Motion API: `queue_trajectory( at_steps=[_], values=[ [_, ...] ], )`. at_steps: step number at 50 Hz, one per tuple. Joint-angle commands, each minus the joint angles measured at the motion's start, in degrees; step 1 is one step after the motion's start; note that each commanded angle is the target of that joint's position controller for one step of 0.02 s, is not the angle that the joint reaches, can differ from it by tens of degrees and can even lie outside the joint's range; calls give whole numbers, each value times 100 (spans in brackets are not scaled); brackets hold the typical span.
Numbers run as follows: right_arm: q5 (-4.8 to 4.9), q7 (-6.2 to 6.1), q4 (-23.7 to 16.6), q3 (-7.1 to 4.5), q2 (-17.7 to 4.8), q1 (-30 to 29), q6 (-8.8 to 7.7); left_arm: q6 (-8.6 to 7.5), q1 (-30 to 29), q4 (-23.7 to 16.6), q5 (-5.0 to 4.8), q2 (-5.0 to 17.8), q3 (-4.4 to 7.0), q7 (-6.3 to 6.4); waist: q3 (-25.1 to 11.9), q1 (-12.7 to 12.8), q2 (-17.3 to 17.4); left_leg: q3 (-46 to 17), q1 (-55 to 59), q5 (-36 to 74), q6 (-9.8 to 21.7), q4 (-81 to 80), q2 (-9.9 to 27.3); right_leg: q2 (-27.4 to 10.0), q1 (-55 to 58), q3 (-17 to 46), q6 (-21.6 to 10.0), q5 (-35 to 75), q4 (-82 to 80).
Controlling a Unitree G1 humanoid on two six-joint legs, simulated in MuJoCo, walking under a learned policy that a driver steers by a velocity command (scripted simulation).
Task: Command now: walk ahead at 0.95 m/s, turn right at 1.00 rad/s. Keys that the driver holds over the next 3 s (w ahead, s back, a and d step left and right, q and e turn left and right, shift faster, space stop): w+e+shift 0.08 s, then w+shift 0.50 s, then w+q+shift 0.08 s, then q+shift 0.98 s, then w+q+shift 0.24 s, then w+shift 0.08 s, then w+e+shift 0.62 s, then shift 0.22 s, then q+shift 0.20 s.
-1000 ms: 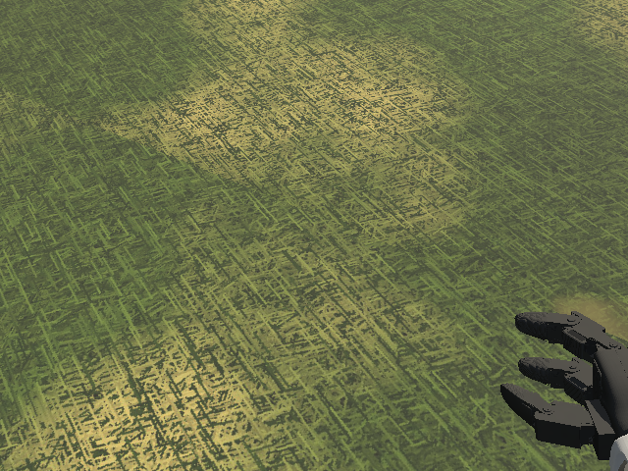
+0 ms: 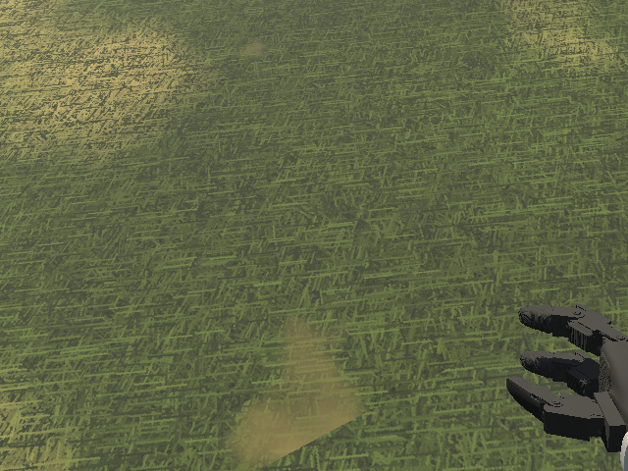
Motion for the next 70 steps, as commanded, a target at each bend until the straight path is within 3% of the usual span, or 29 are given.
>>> queue_trajectory(
  at_steps=[1, 2, 3, 6, 10, 16, 20, 23, 24, 25, 26, 28, 33, 35, 37, 43, 46, 48, 49, 50, 52, 55, 59, 61, 63, 66, 68, 69, 70],
  values=[
    [34, -246, 208, -561, -1194, 2824, 54, -63, -1138, -740, 258, 868, 190, -65, -1798, -2104, -938, -374, 5128, -1036, 289, 909, 629, -240, -2874, 256, -325, 4032, 2800],
    [-223, -227, 313, -579, -1647, 3355, 93, -172, -163, -943, 81, -203, -50, -118, -3005, -1424, 1800, -3631, 6882, -3824, 1066, -275, 2204, 488, -4597, -37, -63, 10, 5177],
    [-294, -138, 174, -480, -1274, 2821, 53, -229, -131, -967, -344, 233, -57, -121, -2554, -1265, 2725, -5358, 6388, -4997, 1286, -1566, 2568, 178, -5415, -226, -42, 301, 6057],
    [-280, -249, 493, -350, -619, 2336, 194, -227, -1598, -976, -12, 619, 45, -161, -443, -1247, 284, -2572, 3811, -2665, 1093, -1475, 1899, -543, -5172, -849, -104, 1181, 5903],
    [-193, -244, 934, -213, -283, 2167, 87, -64, -1784, -1064, -138, 177, -66, -288, 319, -703, 404, -1299, 2513, -1668, 1245, -1943, 1725, -844, -4853, -712, -142, 853, 4921],
    [-114, -289, 1156, -314, -1001, 2441, 40, -192, -2894, -1338, 52, 380, -175, -524, 831, -719, -220, 376, 2272, -596, 1181, -2784, 1552, -719, -4695, -1307, -99, 2871, 2807],
    [-61, -309, 1477, -276, -1430, 3164, 157, -276, -3284, -1522, 52, 634, -65, -607, 583, -669, 133, 970, 3237, 2711, 1038, -2232, 1690, -68, -3506, -2081, -401, 2502, 1850],
    [-324, -414, 1400, -115, -1418, 2985, 264, -111, -92, -728, -68, 1720, 505, -414, -1326, 1046, 236, 1069, 1462, 3607, 596, 2304, 1417, -67, 1202, -1357, -770, 1821, 1874],
    [-215, -359, 1098, 179, -236, 3775, 106, -206, -297, -662, 76, 2290, 516, -430, -2158, -51, -1938, 469, -299, -2194, 402, 4781, 246, -1445, 2194, 2167, -1464, -1126, 510],
    [21, -357, 1068, 96, -842, 3366, -100, -307, -165, -725, 46, 1609, 341, -486, -2604, 156, -1564, -594, -593, -2372, 652, 5268, 234, -1645, 2054, 3517, -1337, -1816, -579],
    [230, -366, 877, -21, -1064, 2644, -152, -395, -436, -606, 52, 1256, 233, -521, -1464, 72, -1134, -447, -1058, -2057, 686, 5159, 360, -1641, 1277, 2833, -1253, -802, -771],
    [-9, -411, 850, 46, -755, 2222, -140, -485, -1095, -528, 198, 1085, 213, -545, -532, -403, -157, -420, -630, -1377, 704, 4312, 784, -1246, -418, 1333, -1201, 1040, -647],
    [-9, -208, 1040, 19, -512, 2282, 313, -714, -1334, -410, 313, 686, 142, -510, -13, -848, 11, -534, -176, -528, 583, 3120, 977, -1050, -1714, -475, -1035, 2793, -890],
    [-143, -161, 912, -10, -465, 1768, 292, -760, -1597, -296, 185, 645, 144, -223, 621, -941, -141, -462, 62, 1325, 518, 1458, 674, -561, -2532, -1636, -457, 3426, -797],
    [-350, 7, 873, 19, -294, 1613, 213, -759, -1293, -252, 266, 623, 119, -12, 280, -832, -171, 84, 931, 3350, 504, 799, 296, -354, -2818, -2300, -184, 3781, -330],
    [-353, 447, 412, -87, -541, 1177, 431, -329, -974, -335, 207, 876, 176, 399, 371, -604, 8, 609, 289, 3459, 255, -134, 60, -747, -1446, -2637, 222, 4164, 1545],
    [-251, 413, 1080, -379, -1040, 3249, 508, -251, -1548, -622, 197, 909, 159, 430, -533, -1241, -145, 889, 1872, 3761, 148, -408, 46, -878, -1120, -2656, 499, 4989, 4331],
    [-306, 57, 1691, -403, -1185, 4851, 472, -390, -2002, -479, 124, 278, 8, 86, -78, -2099, 1821, 281, 4136, 5609, 1060, -1258, 422, 493, -3768, -2773, 925, -1684, 9084],
    [-608, -12, 1376, -366, -1447, 4298, 403, -415, -1027, -908, 204, -82, -68, -64, -799, -991, 2065, -1753, 6022, 7877, 1971, 910, 1049, 823, -6152, -1600, 1121, -2056, 10280],
    [-560, -63, 935, -472, -1680, 3658, 438, -477, -760, -1120, 218, 290, -157, -134, -2425, -1035, 918, -3159, 6879, 7441, 2867, 446, 1871, 747, -6453, -817, 1125, -1391, 10192],
    [-215, -202, 524, -525, -1846, 2449, 612, -444, -1302, -1301, 201, 720, -61, -4, -2581, -519, -1102, -4428, 5667, 2948, 3265, -489, 2311, 342, -6569, -548, 965, -446, 9518],
    [-266, -311, 313, -243, -1237, 1828, 633, -50, -1965, -1288, 306, 723, -29, 178, -827, -200, -1606, -3857, 1643, 2808, 2628, -870, 1939, -96, -5557, -551, 869, -253, 8133],
    [55, -716, 549, -250, -1071, 2421, 765, -178, -3277, -1847, 495, 254, -89, 223, -725, -740, -487, -1777, 510, 2185, 1385, -691, -388, 521, -3834, -1123, 981, 2660, 3610],
    [67, -910, 557, -273, -1037, 2429, 1005, -185, -3596, -1946, 232, -151, -128, 63, -1152, -781, 289, -1988, 1014, 1593, 1024, -613, -410, 892, -3189, -1073, 1132, 2971, 2070],
    [-38, -930, 297, -357, -1090, 2107, 1078, -167, -3215, -1704, 44, 187, 8, -29, -1218, -651, 816, -2402, 1672, 1005, 943, -500, -96, 829, -3133, -800, 1126, 2936, 1317],
    [-23, -760, 0, -330, -709, 1944, 1041, -210, -2874, -1352, 196, 541, 213, -86, -790, -578, 1067, -2958, 1746, -142, 773, 29, -87, 511, -2346, -502, 803, 3311, -98],
    [-122, -666, 7, -134, -8, 2571, 1025, -183, -2346, -1237, 347, 691, 268, -46, -1437, -804, -265, -1917, 173, -3510, 327, 2359, -943, -1339, 2, 728, -162, 5013, 77],
    [-89, -576, -181, -188, -349, 3119, 993, -100, -2078, -1244, 544, 767, 278, -71, -1873, -1043, -1138, -1653, -677, -4284, 50, 3490, -1067, -2530, 517, 2042, -1138, 5673, 99],
    [-96, -486, -219, -329, -955, 2935, 963, -86, -2219, -1165, 408, 894, 386, -86, -1722, -1037, -1508, -1085, -1207, -3682, -223, 4420, -508, -2750, 126, 2569, -1578, 4168, -306]
  ],
)
Next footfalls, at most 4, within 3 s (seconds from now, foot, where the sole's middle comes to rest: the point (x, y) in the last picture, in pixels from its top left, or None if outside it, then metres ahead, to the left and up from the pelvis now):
0.02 left None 0.19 0.16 -0.75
0.44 right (508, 420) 0.56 -0.23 -0.75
0.96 left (476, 282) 0.99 -0.21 -0.89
1.36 right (526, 229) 1.17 -0.35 -0.89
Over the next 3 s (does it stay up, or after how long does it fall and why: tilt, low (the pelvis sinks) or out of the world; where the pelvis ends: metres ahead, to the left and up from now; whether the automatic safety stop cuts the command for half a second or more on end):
stays up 1.60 0.34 -0.12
